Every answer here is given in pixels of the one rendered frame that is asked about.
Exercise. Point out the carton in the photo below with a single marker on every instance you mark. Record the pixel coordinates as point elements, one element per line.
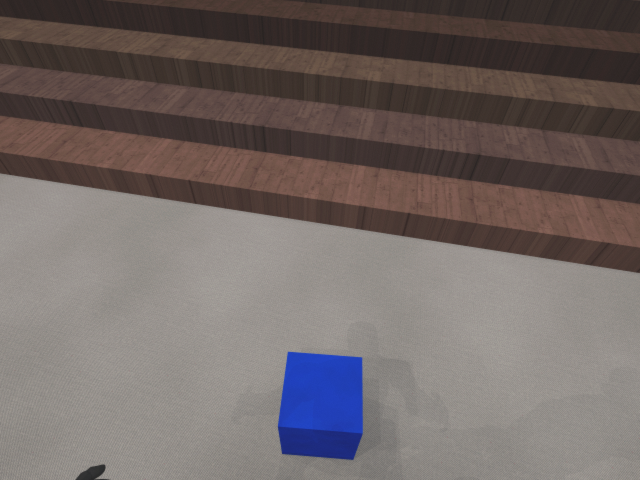
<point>321,412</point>

